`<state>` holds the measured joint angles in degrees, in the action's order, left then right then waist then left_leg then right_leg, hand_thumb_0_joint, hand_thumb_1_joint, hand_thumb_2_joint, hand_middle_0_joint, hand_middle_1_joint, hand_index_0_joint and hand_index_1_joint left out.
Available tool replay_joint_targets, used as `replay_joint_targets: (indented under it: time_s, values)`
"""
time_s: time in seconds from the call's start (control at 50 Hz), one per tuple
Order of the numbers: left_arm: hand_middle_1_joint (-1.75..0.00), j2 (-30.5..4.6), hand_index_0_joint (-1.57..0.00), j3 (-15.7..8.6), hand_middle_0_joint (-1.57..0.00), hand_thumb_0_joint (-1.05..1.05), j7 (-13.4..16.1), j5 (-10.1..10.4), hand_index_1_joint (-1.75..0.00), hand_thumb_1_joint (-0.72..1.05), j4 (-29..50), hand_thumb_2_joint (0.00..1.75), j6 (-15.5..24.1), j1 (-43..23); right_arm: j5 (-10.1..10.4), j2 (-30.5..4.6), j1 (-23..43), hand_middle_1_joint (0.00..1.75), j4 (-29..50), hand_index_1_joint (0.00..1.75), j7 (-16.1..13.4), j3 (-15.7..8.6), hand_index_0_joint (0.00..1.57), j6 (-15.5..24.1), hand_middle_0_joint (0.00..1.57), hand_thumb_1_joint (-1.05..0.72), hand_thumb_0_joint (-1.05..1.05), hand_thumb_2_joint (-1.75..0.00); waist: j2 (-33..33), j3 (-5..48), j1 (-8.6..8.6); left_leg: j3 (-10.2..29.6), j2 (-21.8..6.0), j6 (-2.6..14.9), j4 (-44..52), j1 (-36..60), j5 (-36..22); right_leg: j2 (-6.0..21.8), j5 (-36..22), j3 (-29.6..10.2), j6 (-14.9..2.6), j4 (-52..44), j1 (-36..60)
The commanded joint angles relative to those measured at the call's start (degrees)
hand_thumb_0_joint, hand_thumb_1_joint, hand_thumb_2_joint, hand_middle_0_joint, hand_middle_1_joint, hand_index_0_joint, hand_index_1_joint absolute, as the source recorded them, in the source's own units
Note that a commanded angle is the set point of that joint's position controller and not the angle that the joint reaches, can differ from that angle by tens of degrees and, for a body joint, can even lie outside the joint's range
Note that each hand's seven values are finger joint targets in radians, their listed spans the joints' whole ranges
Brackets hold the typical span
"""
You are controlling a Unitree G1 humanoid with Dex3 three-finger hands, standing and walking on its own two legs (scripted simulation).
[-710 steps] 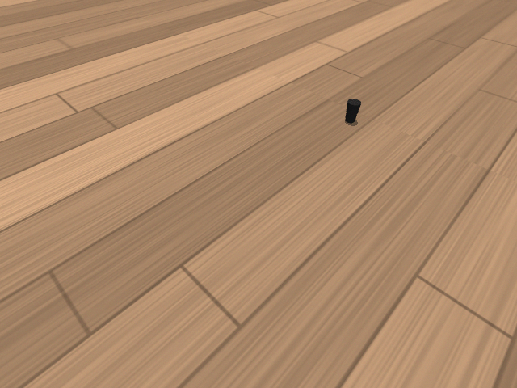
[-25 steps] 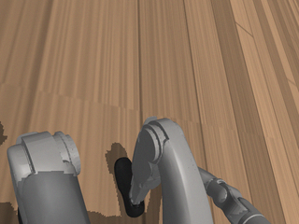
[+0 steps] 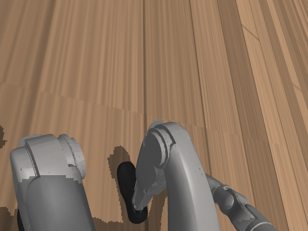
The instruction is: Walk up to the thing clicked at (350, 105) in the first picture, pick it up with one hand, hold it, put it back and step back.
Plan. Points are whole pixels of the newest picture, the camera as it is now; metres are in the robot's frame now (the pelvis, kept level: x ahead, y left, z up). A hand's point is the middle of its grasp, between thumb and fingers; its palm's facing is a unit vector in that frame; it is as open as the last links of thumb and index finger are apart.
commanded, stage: settle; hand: left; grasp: from the side
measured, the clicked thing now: out of the picture +0.38 +0.30 -0.20
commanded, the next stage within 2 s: lift in 1.98 s
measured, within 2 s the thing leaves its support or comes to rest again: leaves its support in 0.20 s
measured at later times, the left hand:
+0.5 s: hand out of the picture +0.34 +0.33 -0.09, palm faces +0.45 -0.89 -0.05, open 11.7 cm
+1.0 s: hand out of the picture +0.35 +0.30 +0.00, palm faces +0.43 -0.90 -0.07, open 11.6 cm
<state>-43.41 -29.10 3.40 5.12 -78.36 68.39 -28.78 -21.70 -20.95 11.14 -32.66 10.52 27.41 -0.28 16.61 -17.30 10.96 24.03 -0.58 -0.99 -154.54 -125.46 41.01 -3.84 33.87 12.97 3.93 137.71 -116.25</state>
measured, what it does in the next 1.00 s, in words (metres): rises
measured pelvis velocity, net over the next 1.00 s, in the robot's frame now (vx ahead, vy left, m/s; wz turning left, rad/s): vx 0.03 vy -0.03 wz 0.16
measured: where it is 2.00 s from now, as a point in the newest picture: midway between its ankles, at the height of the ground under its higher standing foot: (96, 223)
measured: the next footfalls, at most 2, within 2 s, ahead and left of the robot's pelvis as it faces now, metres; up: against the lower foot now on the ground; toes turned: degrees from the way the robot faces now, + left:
none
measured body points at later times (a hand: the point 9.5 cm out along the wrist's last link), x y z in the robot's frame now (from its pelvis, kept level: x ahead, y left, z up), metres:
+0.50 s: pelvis +0.01 -0.01 +0.03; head +0.19 +0.18 +0.40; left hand +0.31 +0.37 -0.09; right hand +0.23 -0.22 -0.03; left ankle +0.08 +0.12 -0.24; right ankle +0.15 -0.14 -0.24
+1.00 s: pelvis +0.03 -0.03 +0.06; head +0.21 +0.08 +0.45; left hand +0.33 +0.35 +0.00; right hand +0.25 -0.24 -0.06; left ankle +0.08 +0.12 -0.24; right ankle +0.15 -0.14 -0.24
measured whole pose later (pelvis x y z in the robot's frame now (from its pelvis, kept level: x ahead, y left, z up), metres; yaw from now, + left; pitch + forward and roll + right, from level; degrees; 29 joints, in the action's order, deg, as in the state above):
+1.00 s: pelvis +0.03 -0.03 +0.06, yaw +9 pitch +29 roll -8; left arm -22.6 -22.4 -5.6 8.9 -43.4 41.0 -20.7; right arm -6.7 -16.4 0.9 -38.1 5.8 5.5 -3.2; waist 2.1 3.0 5.0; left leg 10.6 -1.1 -2.4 -138.4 -127.2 40.7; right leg 1.5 38.9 3.9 2.3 132.8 -123.1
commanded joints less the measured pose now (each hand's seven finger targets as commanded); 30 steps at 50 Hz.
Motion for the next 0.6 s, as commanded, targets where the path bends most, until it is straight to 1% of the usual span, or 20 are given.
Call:
replay_joint_targets:
  time_s: [0.0, 0.06, 0.1, 0.14, 0.16, 0.18, 0.2, 0.26, 0.28, 0.34, 0.36, 0.38, 0.4, 0.42, 0.48, 0.5, 0.52, 0.54, 0.56, 0.58]
  values:
    - [-1.27, -5.81, -1.15, 0.06, -1.18, 0.00, -0.07, -0.49, -1.31, 0.23, 11.27, 1.24, 2.97, -7.44, 0.30, -21.16, -0.69, 0.30, 1.15, 0.30, -0.60, -8.63, 0.20, -0.77, 0.20, -0.91, 0.00, -0.91, -34.76, 31.21, 4.82, -6.72, -3.29, -2.22, 23.80, 23.00, -5.07, -1.17, -6.76, 7.52, -4.08, -6.95, 10.83]
    - [-1.28, -7.59, -1.16, -1.66, -1.18, 0.00, 0.47, -0.42, -1.31, 0.25, 18.15, 1.24, 2.35, -8.16, 0.66, -20.63, -1.98, 0.30, 0.77, 0.30, -0.49, -9.70, 0.20, -0.91, 0.20, -0.90, 0.00, -0.91, -36.93, 34.50, 3.45, -7.19, -3.34, -2.38, 24.03, 25.52, -7.40, -1.08, -8.29, 6.78, -4.26, -6.85, 11.08]
    - [-1.29, -6.20, -1.19, -0.55, -1.21, 0.00, 0.37, -0.32, -1.33, 0.27, 21.22, 1.24, 1.74, -8.84, 1.05, -20.23, -2.44, 0.30, 0.36, 0.30, -0.32, -10.37, 0.20, -1.06, 0.20, -0.90, 0.00, -0.90, -37.89, 35.59, 3.96, -7.42, -3.24, -2.44, 24.59, 25.83, -7.41, -0.90, -8.22, 6.38, -4.47, -6.89, 10.59]
    - [-1.30, -5.35, -1.18, -0.26, -1.20, 0.00, 0.51, -0.42, -1.33, 0.24, 24.74, 1.25, 0.68, -8.31, 1.48, -19.69, -3.35, 0.30, 0.00, 0.30, -0.41, -11.24, 0.20, -1.19, 0.20, -0.91, 0.00, -0.91, -39.31, 36.89, 3.35, -7.79, -3.23, -2.60, 25.54, 27.46, -7.97, -0.61, -8.37, 5.58, -4.62, -7.22, 10.61]
    - [-1.30, -6.72, -1.20, -1.07, -1.22, 0.00, 0.60, -0.43, -1.34, 0.24, 28.47, 1.24, 0.41, -9.07, 1.64, -19.49, -3.89, 0.30, -0.22, 0.30, -0.49, -11.75, 0.20, -1.29, 0.20, -0.91, 0.00, -0.91, -40.42, 38.48, 2.80, -7.76, -3.33, -2.67, 25.99, 28.25, -8.29, -0.61, -8.40, 5.35, -4.81, -7.19, 10.10]
    - [-1.29, -6.01, -1.18, -0.16, -1.20, 0.00, 0.45, -0.35, -1.33, 0.27, 28.52, 1.25, -0.32, -8.47, 2.11, -19.18, -3.58, 0.30, 0.23, 0.30, -0.56, -11.95, 0.20, -1.38, 0.20, -0.91, 0.00, -0.91, -40.34, 37.92, 3.15, -8.05, -3.12, -2.41, 26.31, 26.95, -6.04, -0.46, -6.82, 4.91, -4.83, -7.66, 9.70]
    - [-1.30, -6.05, -1.20, -0.13, -1.21, 0.00, 0.43, -0.17, -1.34, 0.25, 33.30, 1.24, -0.66, -10.73, 2.20, -18.61, -4.69, 0.30, -0.46, 0.30, -0.64, -12.63, 0.20, -1.30, 0.20, -0.90, 0.00, -0.90, -41.28, 39.62, 2.92, -8.56, -3.05, -2.31, 26.28, 27.81, -6.58, -0.55, -7.59, 4.38, -5.00, -7.81, 9.72]
    - [-1.32, -1.32, -1.21, 1.95, -1.23, 0.00, 0.13, 0.42, -1.35, 0.18, 30.88, 1.23, -3.60, -7.04, 3.30, -17.68, -5.32, 0.30, -0.75, 0.30, -0.82, -13.68, 0.20, -1.35, 0.20, -0.91, 0.00, -0.91, -38.77, 39.03, 3.07, -9.52, -2.53, -1.75, 26.65, 25.29, -5.06, -0.42, -6.76, 3.40, -4.98, -9.33, 10.04]
    - [-1.32, -3.20, -1.22, 1.26, -1.23, 0.00, 0.15, 0.32, -1.35, 0.16, 35.63, 1.22, -3.80, -9.69, 3.63, -17.49, -5.86, 0.30, -1.01, 0.30, -0.97, -14.42, 0.20, -1.32, 0.20, -0.91, 0.00, -0.90, -39.60, 40.35, 2.08, -9.56, -2.64, -1.84, 27.36, 26.21, -4.78, -0.25, -6.21, 3.06, -5.24, -9.05, 8.53]
    - [-1.31, -1.79, -1.21, 2.91, -1.23, 0.00, -0.61, -0.17, -1.34, 0.18, 38.77, 1.21, -6.07, -8.34, 4.47, -16.76, -7.27, 0.30, -0.97, 0.30, -1.23, -15.91, 0.20, -1.78, 0.20, -0.91, 0.00, -0.90, -40.83, 43.09, 1.25, -9.84, -2.45, -1.86, 28.56, 27.95, -6.28, 0.18, -6.96, 2.27, -5.48, -9.13, 8.09]
    - [-1.32, -1.85, -1.21, 2.83, -1.22, 0.00, -0.94, -0.20, -1.34, 0.17, 40.46, 1.21, -6.76, -7.97, 4.99, -16.41, -7.78, 0.30, -1.22, 0.30, -1.22, -16.64, 0.20, -1.89, 0.20, -0.90, 0.00, -0.90, -40.83, 43.83, 0.38, -10.32, -2.24, -1.77, 28.96, 27.91, -6.30, 0.29, -6.77, 1.77, -5.64, -9.23, 7.73]
    - [-1.32, -0.22, -1.22, 3.64, -1.23, 0.00, -1.56, 0.06, -1.35, 0.17, 40.18, 1.21, -7.92, -5.87, 5.61, -16.03, -7.85, 0.30, -1.55, 0.30, -1.29, -17.32, 0.20, -1.86, 0.20, -0.90, 0.00, -0.90, -40.35, 43.90, -0.34, -10.65, -2.05, -1.73, 29.25, 27.93, -6.80, 0.38, -7.13, 1.39, -5.68, -9.48, 7.21]
    - [-1.32, 1.80, -1.22, 5.20, -1.23, 0.00, -2.12, 0.47, -1.34, 0.14, 40.20, 1.19, -8.85, -6.33, 6.07, -15.59, -8.06, 0.30, -1.28, 0.30, -1.26, -17.64, 0.20, -1.72, 0.20, -0.90, 0.00, -0.90, -39.50, 43.70, 0.28, -11.13, -1.78, -1.43, 29.34, 26.12, -5.25, 0.44, -6.00, 1.15, -5.69, -9.77, 6.97]
    - [-1.32, 2.91, -1.23, 4.80, -1.24, 0.00, -2.53, 1.24, -1.35, 0.15, 40.79, 1.21, -9.69, -5.63, 6.65, -15.37, -8.38, 0.30, -1.19, 0.30, -1.34, -18.28, 0.20, -1.60, 0.20, -0.90, 0.00, -0.90, -38.51, 44.42, -0.36, -11.34, -1.68, -1.26, 29.58, 25.77, -4.77, 0.51, -5.92, 0.87, -5.68, -10.29, 7.06]
    - [-1.29, 6.35, -1.20, 6.31, -1.21, 0.00, -3.33, 2.15, -1.32, 0.13, 38.88, 1.18, -12.05, -6.52, 8.11, -14.70, -9.27, 0.30, -1.10, 0.30, -1.65, -19.50, 0.20, -1.64, 0.20, -0.90, 0.00, -0.90, -35.60, 44.48, -0.04, -11.62, -1.32, -0.76, 30.38, 23.95, -3.64, 0.88, -5.03, 0.58, -5.55, -11.12, 6.18]
    - [-1.29, 6.15, -1.20, 5.70, -1.21, 0.00, -3.40, 2.47, -1.32, 0.13, 40.64, 1.18, -12.49, -6.15, 8.61, -14.48, -9.28, 0.30, -0.64, 0.30, -1.70, -20.13, 0.20, -1.61, 0.20, -0.89, 0.00, -0.90, -34.94, 45.12, -0.94, -11.75, -1.19, -0.59, 30.88, 23.61, -2.79, 0.99, -4.24, 0.47, -5.59, -11.60, 5.93]
    - [-1.31, 3.96, -1.21, 4.39, -1.22, 0.00, -3.52, 2.33, -1.33, 0.13, 44.20, 1.20, -12.86, -6.31, 9.02, -14.06, -9.66, 0.30, -0.99, 0.30, -1.90, -20.81, 0.20, -1.59, 0.20, -0.90, 0.00, -0.90, -35.58, 46.80, -2.86, -12.36, -1.17, -0.54, 31.28, 24.32, -2.62, 1.12, -3.89, -0.07, -5.79, -11.76, 5.97]
    - [-1.30, 6.51, -1.20, 6.02, -1.21, 0.00, -3.96, 2.17, -1.33, 0.13, 40.05, 1.19, -14.12, -2.48, 9.43, -13.42, -9.71, 0.30, -0.22, 0.30, -2.00, -20.84, 0.20, -1.86, 0.20, -0.90, 0.00, -0.90, -33.95, 47.18, -2.44, -12.97, -0.87, -0.27, 31.43, 23.28, -2.47, 1.18, -3.40, -0.36, -5.67, -12.47, 7.04]
    - [-1.29, 7.01, -1.19, 6.54, -1.20, 0.00, -4.28, 2.53, -1.32, 0.16, 44.38, 1.19, -14.20, -5.64, 9.71, -13.02, -10.05, 0.30, -0.62, 0.30, -2.06, -21.37, 0.20, -1.88, 0.20, -0.89, 0.00, -0.90, -34.07, 47.85, -2.69, -13.51, -0.72, -0.24, 31.50, 22.93, -2.54, 1.24, -3.50, -0.77, -5.80, -12.51, 6.93]
    - [-1.29, 7.93, -1.19, 6.85, -1.20, 0.00, -4.60, 2.85, -1.32, 0.16, 44.04, 1.19, -14.72, -6.12, 10.34, -12.88, -9.96, 0.30, -0.45, 0.30, -2.20, -21.90, 0.20, -1.81, 0.20, -0.89, 0.00, -0.90, -33.69, 47.96, -2.56, -13.56, -0.66, -0.08, 32.07, 22.81, -1.59, 1.38, -2.77, -0.97, -5.86, -12.73, 5.75]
